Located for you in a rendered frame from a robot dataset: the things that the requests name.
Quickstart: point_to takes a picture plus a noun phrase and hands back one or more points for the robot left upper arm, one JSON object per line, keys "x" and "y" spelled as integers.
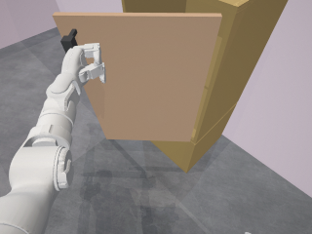
{"x": 38, "y": 174}

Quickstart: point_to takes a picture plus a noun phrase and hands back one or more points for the handle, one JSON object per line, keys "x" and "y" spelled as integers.
{"x": 69, "y": 41}

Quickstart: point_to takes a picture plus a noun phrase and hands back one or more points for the left robot hand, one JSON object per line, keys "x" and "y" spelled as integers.
{"x": 74, "y": 63}

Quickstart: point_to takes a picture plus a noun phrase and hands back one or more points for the cupboard door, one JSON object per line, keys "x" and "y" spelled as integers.
{"x": 156, "y": 69}

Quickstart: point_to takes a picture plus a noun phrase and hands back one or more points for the left robot forearm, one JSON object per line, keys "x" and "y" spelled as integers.
{"x": 57, "y": 118}

